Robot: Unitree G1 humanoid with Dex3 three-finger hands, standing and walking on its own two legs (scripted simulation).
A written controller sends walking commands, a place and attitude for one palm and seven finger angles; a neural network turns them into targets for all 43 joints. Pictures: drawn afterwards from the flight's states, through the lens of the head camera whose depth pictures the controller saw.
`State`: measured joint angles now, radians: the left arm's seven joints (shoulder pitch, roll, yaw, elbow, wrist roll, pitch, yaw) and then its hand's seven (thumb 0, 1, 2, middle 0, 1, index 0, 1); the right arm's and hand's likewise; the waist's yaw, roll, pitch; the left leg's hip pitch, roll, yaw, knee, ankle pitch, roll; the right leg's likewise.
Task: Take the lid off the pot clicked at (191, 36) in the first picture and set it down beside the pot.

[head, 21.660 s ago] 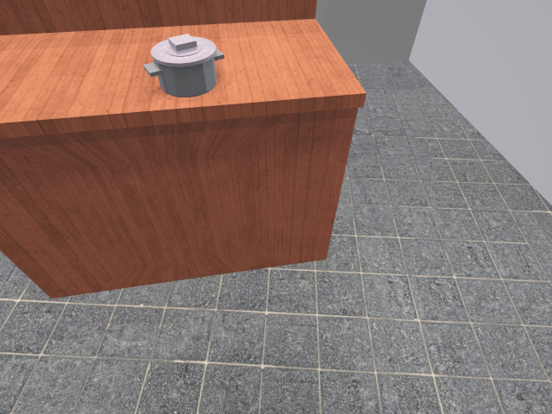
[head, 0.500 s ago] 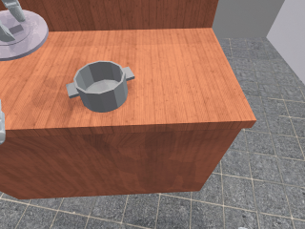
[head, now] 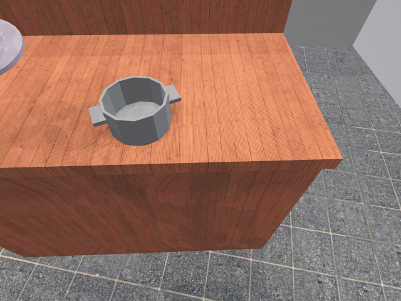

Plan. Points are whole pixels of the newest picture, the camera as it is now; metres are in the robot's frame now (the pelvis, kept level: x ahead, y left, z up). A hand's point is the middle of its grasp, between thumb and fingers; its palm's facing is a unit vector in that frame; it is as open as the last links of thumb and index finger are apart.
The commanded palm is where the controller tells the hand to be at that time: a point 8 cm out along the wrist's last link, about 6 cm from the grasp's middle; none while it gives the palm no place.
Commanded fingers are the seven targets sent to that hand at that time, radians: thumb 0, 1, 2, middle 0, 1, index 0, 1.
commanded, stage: move the lid sideways beside the pot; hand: left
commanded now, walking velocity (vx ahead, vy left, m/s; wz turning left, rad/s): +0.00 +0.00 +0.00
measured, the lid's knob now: out of the picture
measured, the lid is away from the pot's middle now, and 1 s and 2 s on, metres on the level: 0.23 0.22 0.22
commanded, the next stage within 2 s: lower the lid onto the table in 0.20 s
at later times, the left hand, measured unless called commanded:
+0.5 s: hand out of the picture +0.45 +0.35 +0.29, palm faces -0.20 -0.20 -0.96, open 8.3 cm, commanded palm +0.46 +0.34 +0.35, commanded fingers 0.00 0.56 1.01 -0.71 -1.07 -0.75 -1.06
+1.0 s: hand out of the picture +0.46 +0.34 +0.25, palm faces -0.27 -0.23 -0.94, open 8.3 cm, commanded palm +0.47 +0.35 +0.31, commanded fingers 0.00 0.56 1.01 -0.71 -1.07 -0.75 -1.06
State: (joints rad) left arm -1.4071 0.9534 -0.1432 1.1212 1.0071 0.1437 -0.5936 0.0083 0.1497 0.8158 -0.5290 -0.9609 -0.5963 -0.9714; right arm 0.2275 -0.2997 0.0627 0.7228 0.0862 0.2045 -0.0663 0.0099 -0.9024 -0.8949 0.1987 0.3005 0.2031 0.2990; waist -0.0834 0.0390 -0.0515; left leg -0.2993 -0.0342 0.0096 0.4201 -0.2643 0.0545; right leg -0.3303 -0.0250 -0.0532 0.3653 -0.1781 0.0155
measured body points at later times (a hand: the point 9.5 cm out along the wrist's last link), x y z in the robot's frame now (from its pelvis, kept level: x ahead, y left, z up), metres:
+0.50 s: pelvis +0.01 +0.01 +0.00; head +0.06 +0.00 +0.45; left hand +0.46 +0.36 +0.34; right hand +0.06 -0.26 -0.13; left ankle -0.04 +0.08 -0.74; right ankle -0.01 -0.13 -0.74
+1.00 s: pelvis +0.00 +0.00 +0.00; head +0.06 -0.01 +0.44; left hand +0.47 +0.35 +0.30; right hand +0.05 -0.28 -0.13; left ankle -0.04 +0.08 -0.74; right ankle -0.01 -0.14 -0.74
